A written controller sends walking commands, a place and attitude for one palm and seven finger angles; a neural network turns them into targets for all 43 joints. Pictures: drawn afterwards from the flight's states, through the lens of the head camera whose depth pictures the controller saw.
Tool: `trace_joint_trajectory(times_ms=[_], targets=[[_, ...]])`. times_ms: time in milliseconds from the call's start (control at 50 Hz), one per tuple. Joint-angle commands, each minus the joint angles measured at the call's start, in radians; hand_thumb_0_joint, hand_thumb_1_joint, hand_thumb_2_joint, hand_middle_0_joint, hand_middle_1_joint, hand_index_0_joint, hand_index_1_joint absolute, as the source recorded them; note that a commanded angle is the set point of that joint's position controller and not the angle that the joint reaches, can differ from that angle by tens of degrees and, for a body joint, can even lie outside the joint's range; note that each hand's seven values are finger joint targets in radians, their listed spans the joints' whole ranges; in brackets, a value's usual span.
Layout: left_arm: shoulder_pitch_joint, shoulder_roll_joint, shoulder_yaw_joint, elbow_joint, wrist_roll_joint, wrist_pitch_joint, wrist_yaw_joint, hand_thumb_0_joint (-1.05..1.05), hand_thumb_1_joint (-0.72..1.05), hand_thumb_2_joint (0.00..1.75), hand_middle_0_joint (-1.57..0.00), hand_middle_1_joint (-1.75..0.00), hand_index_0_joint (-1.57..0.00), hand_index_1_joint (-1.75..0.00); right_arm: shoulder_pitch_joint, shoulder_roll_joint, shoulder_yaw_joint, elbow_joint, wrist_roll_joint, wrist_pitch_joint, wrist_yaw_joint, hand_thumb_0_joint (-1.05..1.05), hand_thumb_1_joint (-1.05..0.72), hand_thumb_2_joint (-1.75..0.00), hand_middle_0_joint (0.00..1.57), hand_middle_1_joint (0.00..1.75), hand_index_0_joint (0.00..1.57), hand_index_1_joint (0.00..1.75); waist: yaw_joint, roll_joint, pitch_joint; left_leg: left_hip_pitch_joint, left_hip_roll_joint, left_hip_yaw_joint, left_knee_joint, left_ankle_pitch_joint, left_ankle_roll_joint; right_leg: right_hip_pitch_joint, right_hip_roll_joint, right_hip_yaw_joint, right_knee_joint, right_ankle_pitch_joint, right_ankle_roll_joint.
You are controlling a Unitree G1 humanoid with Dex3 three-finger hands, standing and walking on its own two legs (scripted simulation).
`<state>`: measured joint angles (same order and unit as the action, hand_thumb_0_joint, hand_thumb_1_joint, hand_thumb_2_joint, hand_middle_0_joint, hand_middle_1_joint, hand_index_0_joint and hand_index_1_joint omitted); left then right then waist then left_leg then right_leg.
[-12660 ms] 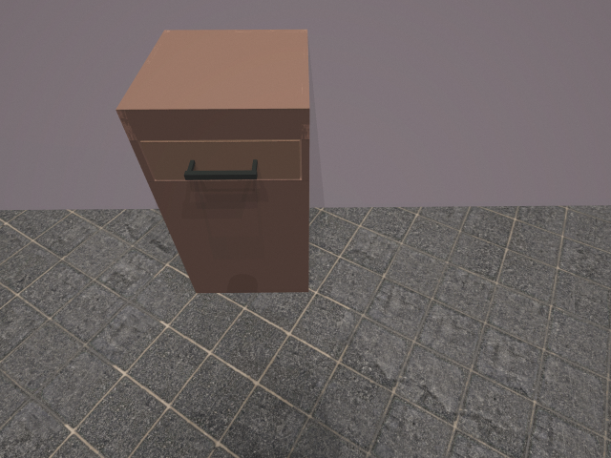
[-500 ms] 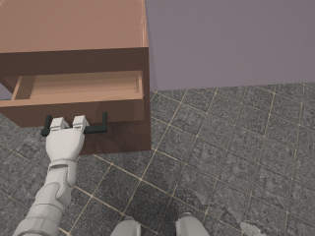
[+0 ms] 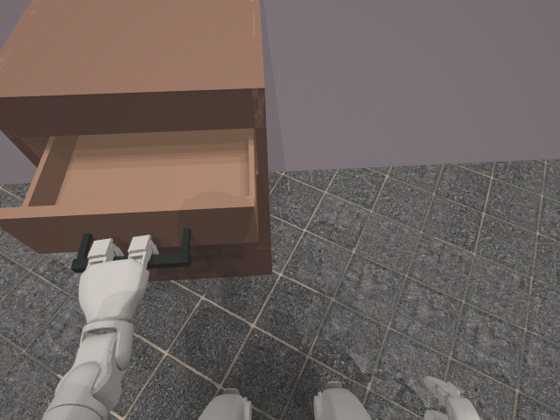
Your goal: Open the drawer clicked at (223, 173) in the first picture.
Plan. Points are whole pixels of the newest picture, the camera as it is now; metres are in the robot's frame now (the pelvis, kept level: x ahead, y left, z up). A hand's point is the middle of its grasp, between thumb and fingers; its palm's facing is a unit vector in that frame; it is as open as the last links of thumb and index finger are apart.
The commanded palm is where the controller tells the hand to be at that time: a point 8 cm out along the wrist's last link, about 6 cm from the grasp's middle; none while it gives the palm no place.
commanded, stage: pull the drawer open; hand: left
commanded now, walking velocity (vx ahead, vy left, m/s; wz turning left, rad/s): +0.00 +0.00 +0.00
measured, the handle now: (134, 250) +0.37 +0.25 -0.04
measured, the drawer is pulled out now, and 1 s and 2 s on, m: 0.16 0.25 0.30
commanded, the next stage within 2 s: open the thumb to release the handle in 1.96 s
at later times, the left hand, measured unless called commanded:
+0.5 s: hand (126, 327) +0.26 +0.24 -0.06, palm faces -0.03 -0.05 -1.00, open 5.6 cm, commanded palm +0.21 +0.24 -0.01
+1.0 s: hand (121, 354) +0.22 +0.23 -0.06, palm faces -0.06 -0.06 -1.00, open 5.6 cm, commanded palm +0.17 +0.24 -0.01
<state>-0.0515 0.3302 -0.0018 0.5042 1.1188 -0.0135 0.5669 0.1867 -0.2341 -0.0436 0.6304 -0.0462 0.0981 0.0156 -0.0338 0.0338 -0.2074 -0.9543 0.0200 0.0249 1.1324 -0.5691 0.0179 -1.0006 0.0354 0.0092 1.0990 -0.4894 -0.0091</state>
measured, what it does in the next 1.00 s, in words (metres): stands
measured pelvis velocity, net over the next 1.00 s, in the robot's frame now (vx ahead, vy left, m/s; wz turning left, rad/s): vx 0.01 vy -0.01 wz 0.00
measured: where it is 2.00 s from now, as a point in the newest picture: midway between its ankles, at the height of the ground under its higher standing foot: outside the picture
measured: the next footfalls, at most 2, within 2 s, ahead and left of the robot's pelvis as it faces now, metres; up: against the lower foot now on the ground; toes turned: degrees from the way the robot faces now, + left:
none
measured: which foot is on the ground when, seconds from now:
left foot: down 0.00-1.00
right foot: down 0.00-1.00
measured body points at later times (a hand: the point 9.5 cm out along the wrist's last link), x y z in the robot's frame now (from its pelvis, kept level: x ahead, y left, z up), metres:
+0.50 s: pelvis +0.00 -0.01 +0.00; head +0.10 -0.01 +0.44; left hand +0.25 +0.24 -0.01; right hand +0.17 -0.25 -0.12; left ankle -0.02 +0.11 -0.65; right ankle +0.01 -0.12 -0.65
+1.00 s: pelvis +0.01 -0.01 -0.01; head +0.10 -0.02 +0.43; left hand +0.22 +0.23 +0.00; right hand +0.20 -0.24 -0.12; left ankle -0.02 +0.11 -0.65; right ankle +0.01 -0.12 -0.65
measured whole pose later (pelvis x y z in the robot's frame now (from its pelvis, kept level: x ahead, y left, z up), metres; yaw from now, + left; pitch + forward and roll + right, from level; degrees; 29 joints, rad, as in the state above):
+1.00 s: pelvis +0.01 -0.01 -0.01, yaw +0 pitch +22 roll +0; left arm 0.36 0.32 0.00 0.18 1.12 -0.04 0.61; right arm 0.12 -0.22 -0.02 0.56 -0.06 0.07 0.03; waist -0.01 0.03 -0.21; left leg -0.94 0.02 0.02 1.18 -0.61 0.00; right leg -1.00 0.04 0.01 1.17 -0.54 -0.03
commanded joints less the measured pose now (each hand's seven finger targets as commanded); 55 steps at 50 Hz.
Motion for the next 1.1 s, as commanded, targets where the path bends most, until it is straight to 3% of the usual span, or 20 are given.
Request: trace_joint_trajectory(times_ms=[0,100,120,160,280,300,440,560,580,600,620,740,760,820,860,940,1020,1080], targets=[[0.071,0.171,0.103,-0.155,-0.008,0.013,0.056,0.00,0.90,0.90,-0.40,-1.35,-0.40,-1.35,-0.004,-0.139,-0.050,-0.118,0.000,-0.033,-0.015,0.00,-0.90,-0.90,0.20,0.30,0.20,0.30,0.064,-0.008,-0.318,0.202,-0.037,-0.011,-0.123,0.466,0.005,0.270,0.013,-0.031,-0.102,0.442,-0.045],[0.145,0.151,0.092,-0.214,-0.013,0.006,0.061,0.00,0.90,0.90,-0.40,-1.35,-0.40,-1.35,-0.017,-0.134,-0.051,-0.133,0.000,-0.040,-0.014,0.00,-0.90,-0.90,0.20,0.30,0.20,0.30,0.067,-0.009,-0.327,0.218,-0.037,-0.008,-0.118,0.484,0.006,0.281,0.011,-0.029,-0.101,0.472,-0.045],[0.166,0.169,0.115,-0.224,-0.015,0.005,0.063,0.00,0.90,0.90,-0.40,-1.35,-0.40,-1.35,-0.025,-0.137,-0.048,-0.136,0.000,-0.039,-0.012,0.00,-0.90,-0.90,0.20,0.30,0.20,0.30,0.078,0.010,-0.327,0.220,-0.036,-0.015,-0.121,0.496,0.004,0.278,0.011,-0.030,-0.095,0.468,-0.049],[0.187,0.140,0.088,-0.233,-0.016,0.007,0.064,0.00,0.90,0.90,-0.40,-1.35,-0.40,-1.35,-0.026,-0.132,-0.049,-0.139,0.000,-0.041,-0.010,0.00,-0.90,-0.90,0.20,0.30,0.20,0.30,0.067,-0.007,-0.312,0.218,-0.034,-0.011,-0.116,0.486,0.005,0.268,0.011,-0.032,-0.096,0.465,-0.046],[0.264,0.143,0.101,-0.273,-0.011,0.007,0.078,0.00,0.90,0.90,-0.40,-1.35,-0.40,-1.35,-0.047,-0.129,-0.047,-0.150,-0.002,-0.046,-0.008,0.00,-0.90,-0.90,0.20,0.30,0.20,0.30,0.073,-0.013,-0.301,0.201,-0.038,-0.010,-0.106,0.463,0.004,0.261,0.010,-0.027,-0.088,0.458,-0.046],[0.260,0.135,0.093,-0.279,-0.011,0.008,0.079,0.00,0.90,0.90,-0.40,-1.35,-0.40,-1.35,-0.046,-0.129,-0.047,-0.150,-0.003,-0.048,-0.008,0.00,-0.90,-0.90,0.20,0.30,0.20,0.30,0.065,-0.024,-0.290,0.202,-0.038,-0.011,-0.105,0.457,0.005,0.260,0.010,-0.028,-0.091,0.461,-0.046],[0.385,0.149,0.118,-0.339,-0.016,0.013,0.092,0.00,0.90,0.90,-0.40,-1.35,-0.40,-1.35,-0.064,-0.124,-0.042,-0.166,-0.003,-0.051,-0.003,0.00,-0.90,-0.90,0.20,0.30,0.20,0.30,0.089,0.011,-0.311,0.222,-0.039,-0.010,-0.099,0.503,0.001,0.273,0.009,-0.027,-0.073,0.494,-0.048],[0.437,0.118,0.090,-0.375,-0.020,0.017,0.093,0.00,0.90,0.90,-0.40,-1.35,-0.40,-1.35,-0.080,-0.121,-0.039,-0.178,-0.007,-0.054,-0.001,0.00,-0.90,-0.90,0.20,0.30,0.20,0.30,0.076,-0.019,-0.275,0.210,-0.036,-0.014,-0.096,0.473,0.002,0.258,0.008,-0.029,-0.078,0.477,-0.047],[0.467,0.133,0.113,-0.377,-0.018,0.015,0.096,0.00,0.90,0.90,-0.40,-1.35,-0.40,-1.35,-0.084,-0.119,-0.038,-0.182,-0.006,-0.056,-0.001,0.00,-0.90,-0.90,0.20,0.30,0.20,0.30,0.090,-0.023,-0.288,0.206,-0.038,-0.015,-0.096,0.477,0.001,0.261,0.009,-0.028,-0.072,0.473,-0.047],[0.467,0.112,0.088,-0.383,-0.018,0.016,0.094,0.00,0.90,0.90,-0.40,-1.35,-0.40,-1.35,-0.085,-0.119,-0.037,-0.184,-0.007,-0.056,-0.001,0.00,-0.90,-0.90,0.20,0.30,0.20,0.30,0.079,-0.025,-0.279,0.204,-0.039,-0.014,-0.093,0.465,0.002,0.260,0.009,-0.026,-0.075,0.476,-0.047],[0.474,0.131,0.110,-0.391,-0.020,0.013,0.096,0.00,0.90,0.90,-0.40,-1.35,-0.40,-1.35,-0.090,-0.120,-0.033,-0.189,-0.007,-0.058,-0.001,0.00,-0.90,-0.90,0.20,0.30,0.20,0.30,0.086,-0.006,-0.278,0.205,-0.036,-0.018,-0.097,0.471,0.002,0.255,0.008,-0.028,-0.071,0.470,-0.051],[0.547,0.107,0.088,-0.410,-0.013,0.006,0.096,0.00,0.90,0.90,-0.40,-1.35,-0.40,-1.35,-0.096,-0.115,-0.030,-0.198,-0.010,-0.063,0.002,0.00,-0.90,-0.90,0.20,0.30,0.20,0.30,0.089,-0.006,-0.281,0.216,-0.036,-0.018,-0.084,0.496,0.001,0.235,0.008,-0.032,-0.056,0.469,-0.048],[0.549,0.102,0.082,-0.411,-0.017,0.006,0.095,0.00,0.90,0.90,-0.40,-1.35,-0.40,-1.35,-0.095,-0.115,-0.031,-0.199,-0.010,-0.064,0.003,0.00,-0.90,-0.90,0.20,0.30,0.20,0.30,0.084,-0.008,-0.257,0.214,-0.034,-0.019,-0.084,0.485,0.001,0.232,0.009,-0.032,-0.064,0.467,-0.049],[0.594,0.128,0.119,-0.423,-0.027,0.003,0.094,0.00,0.90,0.90,-0.40,-1.35,-0.40,-1.35,-0.105,-0.114,-0.026,-0.207,-0.011,-0.065,0.002,0.00,-0.90,-0.90,0.20,0.30,0.20,0.30,0.096,-0.027,-0.277,0.192,-0.040,-0.017,-0.084,0.475,0.002,0.267,0.008,-0.025,-0.062,0.492,-0.051],[0.592,0.110,0.094,-0.424,-0.022,-0.002,0.091,0.00,0.90,0.90,-0.40,-1.35,-0.40,-1.35,-0.105,-0.112,-0.027,-0.207,-0.011,-0.066,0.001,0.00,-0.90,-0.90,0.20,0.30,0.20,0.30,0.090,-0.021,-0.247,0.186,-0.040,-0.017,-0.081,0.454,0.001,0.247,0.008,-0.024,-0.061,0.478,-0.049],[0.667,0.120,0.115,-0.440,-0.024,-0.016,0.090,0.00,0.90,0.90,-0.40,-1.35,-0.40,-1.35,-0.114,-0.107,-0.023,-0.216,-0.011,-0.067,0.003,0.00,-0.90,-0.90,0.20,0.30,0.20,0.30,0.106,-0.006,-0.266,0.197,-0.042,-0.013,-0.077,0.484,0.001,0.255,0.007,-0.021,-0.052,0.493,-0.051],[0.679,0.115,0.112,-0.467,-0.026,-0.026,0.087,0.00,0.90,0.90,-0.40,-1.35,-0.40,-1.35,-0.118,-0.106,-0.024,-0.222,-0.016,-0.069,0.008,0.00,-0.90,-0.90,0.20,0.30,0.20,0.30,0.101,-0.004,-0.264,0.189,-0.038,-0.018,-0.073,0.489,0.003,0.249,0.006,-0.023,-0.049,0.501,-0.053],[0.706,0.125,0.126,-0.468,-0.026,-0.043,0.086,0.00,0.90,0.90,-0.40,-1.35,-0.40,-1.35,-0.120,-0.104,-0.025,-0.222,-0.020,-0.069,0.007,0.00,-0.90,-0.90,0.20,0.30,0.20,0.30,0.104,-0.032,-0.262,0.175,-0.042,-0.012,-0.061,0.465,0.004,0.252,0.006,-0.013,-0.047,0.509,-0.050]])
